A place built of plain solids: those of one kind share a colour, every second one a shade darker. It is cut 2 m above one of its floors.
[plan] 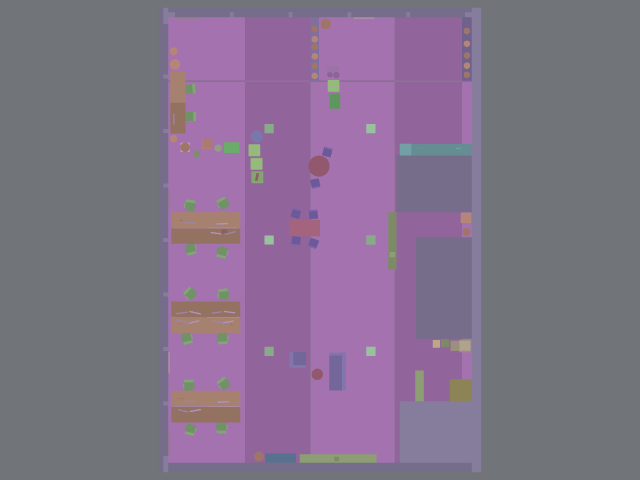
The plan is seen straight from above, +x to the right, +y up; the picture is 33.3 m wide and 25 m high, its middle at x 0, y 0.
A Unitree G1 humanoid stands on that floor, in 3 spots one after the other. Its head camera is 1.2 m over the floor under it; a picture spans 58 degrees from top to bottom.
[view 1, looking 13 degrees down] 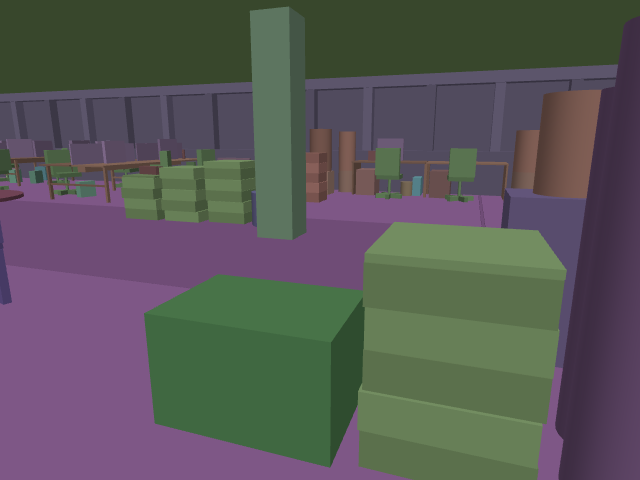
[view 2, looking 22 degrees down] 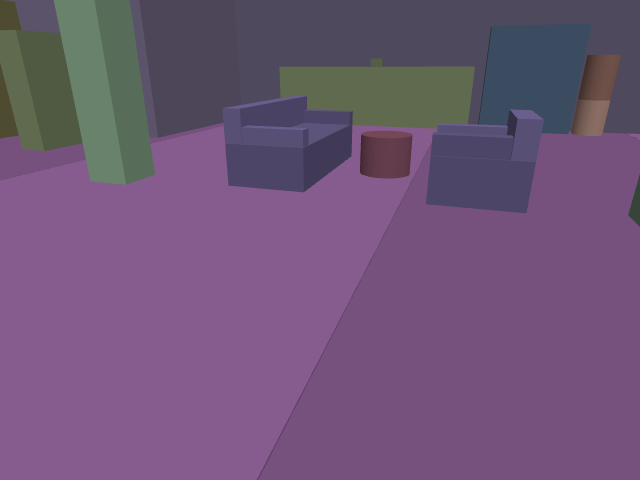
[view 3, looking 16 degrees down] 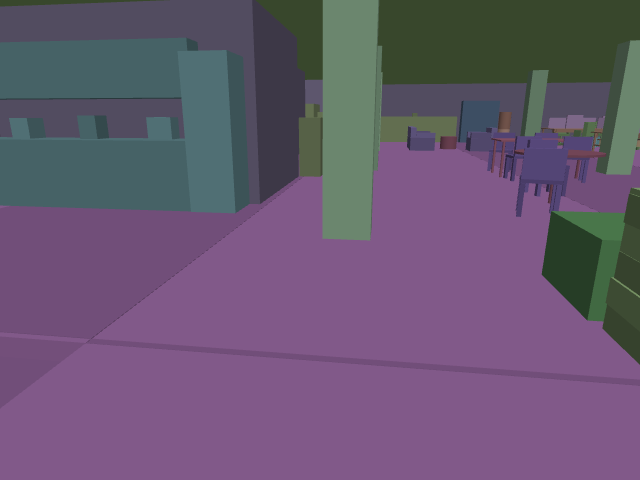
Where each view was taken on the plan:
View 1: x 2.38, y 8.04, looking -161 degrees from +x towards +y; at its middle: floor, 5.34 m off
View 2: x -0.99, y -1.88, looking -72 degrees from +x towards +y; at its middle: floor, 3.20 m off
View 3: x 2.33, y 10.23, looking -82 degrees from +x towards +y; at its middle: floor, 4.36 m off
